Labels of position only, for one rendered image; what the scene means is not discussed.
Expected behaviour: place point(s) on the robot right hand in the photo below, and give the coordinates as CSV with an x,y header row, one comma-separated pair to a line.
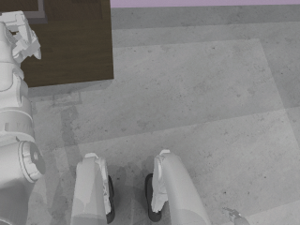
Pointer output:
x,y
234,216

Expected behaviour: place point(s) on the robot left shin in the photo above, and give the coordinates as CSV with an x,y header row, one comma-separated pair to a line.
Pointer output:
x,y
106,193

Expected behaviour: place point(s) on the robot left upper arm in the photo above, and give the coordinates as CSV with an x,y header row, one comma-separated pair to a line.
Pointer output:
x,y
21,165

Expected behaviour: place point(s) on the left robot forearm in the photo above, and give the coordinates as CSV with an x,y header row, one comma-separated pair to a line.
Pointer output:
x,y
16,114

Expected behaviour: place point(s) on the right robot thigh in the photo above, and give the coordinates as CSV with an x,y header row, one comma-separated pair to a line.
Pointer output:
x,y
185,204

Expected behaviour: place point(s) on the handle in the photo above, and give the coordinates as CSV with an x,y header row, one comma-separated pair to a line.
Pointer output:
x,y
35,17

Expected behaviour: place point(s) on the robot left hand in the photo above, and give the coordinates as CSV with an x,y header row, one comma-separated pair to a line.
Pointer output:
x,y
15,48

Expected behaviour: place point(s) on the cabinet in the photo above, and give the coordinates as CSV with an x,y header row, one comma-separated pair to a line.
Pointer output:
x,y
76,51

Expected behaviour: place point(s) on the drawer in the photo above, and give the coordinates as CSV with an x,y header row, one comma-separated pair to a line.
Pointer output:
x,y
58,10

